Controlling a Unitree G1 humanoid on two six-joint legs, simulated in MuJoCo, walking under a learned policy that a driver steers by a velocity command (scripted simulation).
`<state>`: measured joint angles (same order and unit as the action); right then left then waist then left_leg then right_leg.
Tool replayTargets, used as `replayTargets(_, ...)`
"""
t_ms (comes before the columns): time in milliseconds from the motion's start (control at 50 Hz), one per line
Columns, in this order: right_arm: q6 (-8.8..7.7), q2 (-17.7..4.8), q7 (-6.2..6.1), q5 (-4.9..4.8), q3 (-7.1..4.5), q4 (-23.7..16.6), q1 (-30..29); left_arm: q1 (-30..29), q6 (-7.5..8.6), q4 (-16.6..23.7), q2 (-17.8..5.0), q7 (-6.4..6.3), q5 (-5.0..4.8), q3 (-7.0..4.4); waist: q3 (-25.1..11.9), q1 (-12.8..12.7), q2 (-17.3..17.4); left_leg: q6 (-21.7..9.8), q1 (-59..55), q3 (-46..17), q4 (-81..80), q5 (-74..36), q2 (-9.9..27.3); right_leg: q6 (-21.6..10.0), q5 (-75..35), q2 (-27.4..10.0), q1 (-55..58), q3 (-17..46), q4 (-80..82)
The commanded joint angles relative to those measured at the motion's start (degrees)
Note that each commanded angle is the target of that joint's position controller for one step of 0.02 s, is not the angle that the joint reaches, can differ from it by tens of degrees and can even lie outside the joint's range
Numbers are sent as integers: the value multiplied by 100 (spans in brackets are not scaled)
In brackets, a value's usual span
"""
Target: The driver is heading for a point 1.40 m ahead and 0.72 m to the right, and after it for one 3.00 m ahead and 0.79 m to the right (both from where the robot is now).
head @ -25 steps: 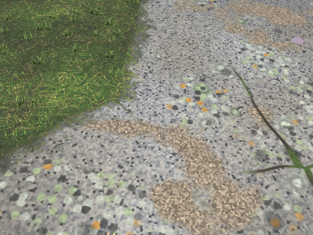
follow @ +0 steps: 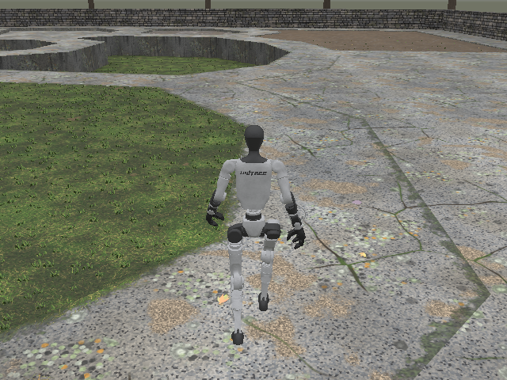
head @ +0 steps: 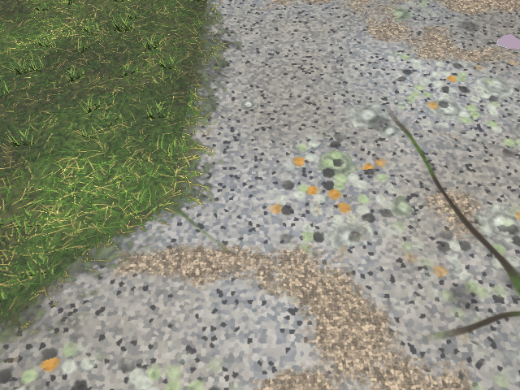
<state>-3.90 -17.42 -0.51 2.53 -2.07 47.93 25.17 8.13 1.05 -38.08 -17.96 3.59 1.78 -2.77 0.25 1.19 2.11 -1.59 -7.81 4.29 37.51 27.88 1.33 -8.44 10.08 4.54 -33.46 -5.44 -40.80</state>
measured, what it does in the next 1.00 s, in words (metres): walks ahead, turning right: left foot, then right foot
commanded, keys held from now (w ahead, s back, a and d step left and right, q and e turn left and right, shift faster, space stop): w+e+shift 0.92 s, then q+shift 0.08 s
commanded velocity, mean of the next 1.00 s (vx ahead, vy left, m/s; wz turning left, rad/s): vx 0.97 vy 0.00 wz -0.88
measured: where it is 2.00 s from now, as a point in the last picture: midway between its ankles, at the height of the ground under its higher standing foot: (453, 179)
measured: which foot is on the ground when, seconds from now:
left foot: up 0.00-0.38, down 0.40-0.84, up 0.86-1.00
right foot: down 0.00-0.38, up 0.40-0.84, down 0.86-1.00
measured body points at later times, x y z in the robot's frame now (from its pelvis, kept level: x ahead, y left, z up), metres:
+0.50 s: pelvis +0.46 -0.03 +0.03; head +0.49 -0.04 +0.47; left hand +0.64 +0.23 -0.09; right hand +0.52 -0.35 -0.05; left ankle +0.57 +0.07 -0.70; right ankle +0.25 -0.06 -0.59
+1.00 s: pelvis +0.83 -0.29 +0.02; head +0.86 -0.31 +0.47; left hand +1.10 -0.17 -0.11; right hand +0.72 -0.55 -0.08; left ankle +0.92 -0.13 -0.59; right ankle +0.83 -0.30 -0.70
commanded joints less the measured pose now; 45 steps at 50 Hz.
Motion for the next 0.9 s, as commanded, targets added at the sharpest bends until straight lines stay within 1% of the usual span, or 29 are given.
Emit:
replayTargets(20,-346,-547,109,11,-24,-1068,-842,2088,8,-310,-1551,-127,-148,-525,-1511,-938,-1306,-73,5261,-1020,5187,-785,-639,-1450,3031,-1768,5346,5760,2491)
replayTargets(40,-428,-660,116,-11,1,-1251,-1280,1932,25,-328,-1504,-175,-126,-544,-861,-866,-850,-99,5618,-1191,5123,-1089,-251,-1322,2361,-1750,4891,5140,2525)
replayTargets(60,-480,-624,120,16,65,-1267,-1344,1860,51,-375,-1282,-207,-138,-503,-550,-680,-188,-114,5391,-1174,4498,-1308,44,-1166,1744,-1621,4202,4553,2585)
replayTargets(80,-447,-550,118,80,98,-1304,-1393,1667,73,-400,-1086,-251,-133,-443,-164,-427,38,-49,5153,-1109,4019,-1259,218,-1038,1338,-1407,3447,4065,2683)
replayTargets(100,-338,-507,117,161,124,-1330,-1312,1492,95,-421,-860,-270,-128,-351,64,-165,17,58,4882,-1075,3713,-1131,310,-986,1079,-1171,2804,3681,2784)
replayTargets(140,-106,-430,142,221,165,-1373,-1321,1435,192,-410,-786,-270,-158,-302,322,10,-142,232,4754,-929,3164,-794,430,-1074,862,-918,2094,3269,2980)
replayTargets(220,-36,-228,279,58,319,-1916,-2659,1342,304,-363,-867,-283,-183,-346,816,-228,-342,499,4005,-423,902,-2352,337,-806,36,-403,884,2630,3491)
replayTargets(260,-54,-168,303,-36,341,-1937,-2871,1474,326,-425,-978,-265,-244,-403,583,-418,-466,459,3271,-352,88,-3288,124,-570,-1020,-429,1009,2627,3432)
replayTargets(320,-79,-411,226,-68,250,-1893,-2835,1597,327,-488,-1124,-311,-281,-465,241,-456,-478,349,2776,-501,-618,-3359,-53,-299,-2217,-620,2022,2821,2887)
replayTargets(360,-104,-820,95,-88,59,-1612,-1899,1533,317,-490,-1374,-341,-200,-518,-518,2,-398,245,1691,-522,-709,-2322,-349,-39,-3828,-580,2617,2800,1444)
replayTargets(380,-118,-1025,-11,-111,-61,-1381,-843,1277,331,-458,-1491,-310,-150,-536,-1045,654,-323,184,521,-493,-695,-1951,-224,79,-3848,-404,2283,2681,97)
replayTargets(400,-140,-1406,-167,-2,-232,-1190,401,1132,412,-357,-1000,-299,-108,-400,-1726,1141,43,11,-865,-1343,-582,-355,711,130,-2609,-154,1444,2357,-1704)
replayTargets(420,-154,-1782,-177,278,-315,-1177,464,1761,418,-117,74,-326,-353,-127,-2451,543,1801,-477,-2193,-4316,-1450,1492,2608,239,2141,452,-317,1692,-3533)
replayTargets(440,-91,-1653,-129,140,-378,-1201,-29,1553,336,-16,-328,-340,-287,-73,-2348,431,1868,-684,-1654,-5726,-2289,2461,2629,144,1578,53,-989,1319,-4113)
replayTargets(460,-76,-1070,-110,77,-265,-1267,-604,927,249,-82,-694,-321,-133,-152,-1327,444,984,-584,-756,-4603,-2293,2135,2233,136,925,-308,-1159,1167,-3981)
replayTargets(480,-69,-732,-73,58,-183,-1180,-773,643,190,-85,-742,-241,-51,-171,-775,390,329,-514,-62,-3560,-2168,902,1989,172,606,-539,-1057,1081,-3707)
replayTargets(500,-69,-616,-70,84,-146,-1038,-692,418,129,-62,-659,-143,-6,-167,-432,342,143,-391,413,-2776,-2238,-65,1726,210,546,-689,-931,1053,-3546)
replayTargets(520,-112,-544,-76,51,-115,-873,-576,434,45,14,-510,-58,31,-138,-224,191,359,-368,758,-2284,-2304,-556,1638,266,555,-798,-867,1053,-3460)
replayTargets(560,-215,-289,8,-91,-61,-582,-370,175,-108,170,-216,27,34,-41,69,57,324,-221,1005,-1499,-2501,-1343,1493,291,500,-975,-1047,980,-3398)
replayTargets(600,-303,-321,70,-138,-71,-481,-408,-180,-171,438,-152,88,43,33,248,-67,321,-223,1181,-848,-2687,-2291,1541,332,119,-1054,-1272,850,-3246)
replayTargets(660,-383,-428,68,-96,-89,-398,-647,-722,-176,715,-219,154,-3,92,590,-252,237,-95,1541,255,-3033,-3039,1236,326,-786,-992,-1074,554,-2230)
replayTargets(700,-390,-539,46,-90,-114,-234,-390,-1175,-155,799,-229,237,0,142,840,-130,-20,6,1448,812,-3201,-3737,1007,178,-1099,-816,-706,-12,-1226)
replayTargets(740,-383,-804,11,-77,-151,-172,-143,-1288,-132,801,-121,264,-22,196,823,-155,51,161,1166,1181,-2802,-6193,1037,-69,-1044,-508,-87,-476,-589)
replayTargets(780,-259,-1079,-80,-99,-227,-135,31,-912,-95,629,-322,192,15,132,430,-447,275,220,528,1220,-1913,-8424,1162,-253,-683,-86,522,-723,-309)
replayTargets(820,-36,-1366,-149,-51,-318,-295,-386,973,-42,72,-769,64,-19,-95,-558,-1430,447,79,858,1036,415,-9128,1403,-519,-210,217,2571,-444,-248)
replayTargets(840,26,-1336,-108,-10,-325,-407,-583,2166,-20,-375,-1013,-75,-48,-281,-1046,-1825,179,43,1909,948,2328,-7587,1243,-688,20,222,4250,75,149)
replayTargets(860,14,-793,7,22,-237,-496,-737,1822,-121,-406,-1377,-242,-246,-482,-662,-1373,-1164,187,3619,894,4676,-1231,-5,-847,389,-437,4896,1308,544)
replayTargets(880,-112,-627,25,-103,-127,-1262,-319,1372,-214,-58,-2065,-227,10,-570,-1651,-674,-1702,441,5705,-156,6288,128,-410,-2132,285,-1772,6435,4553,1383)
replayTargets(900,-280,-846,27,-79,-87,-1385,-956,1609,-244,37,-1811,-318,-16,-576,-1735,-1039,-493,386,6151,-926,5968,-399,-136,-2087,1358,-1987,6183,5347,2393)
Velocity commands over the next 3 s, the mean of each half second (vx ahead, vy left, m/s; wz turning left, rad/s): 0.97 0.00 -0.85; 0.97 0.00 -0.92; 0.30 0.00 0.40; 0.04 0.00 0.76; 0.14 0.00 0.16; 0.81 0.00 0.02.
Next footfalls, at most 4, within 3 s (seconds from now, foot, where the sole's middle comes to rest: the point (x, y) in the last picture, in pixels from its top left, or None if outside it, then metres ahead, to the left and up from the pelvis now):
0.40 left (250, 334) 0.61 0.05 -0.74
0.86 right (383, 249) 0.86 -0.33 -0.74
1.26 left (434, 167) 1.17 -0.56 -0.74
1.96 right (481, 175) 1.13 -0.70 -0.74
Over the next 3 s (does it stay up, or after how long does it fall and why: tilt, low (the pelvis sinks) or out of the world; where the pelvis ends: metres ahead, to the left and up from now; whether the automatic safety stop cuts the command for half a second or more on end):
stays up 1.41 -0.78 0.04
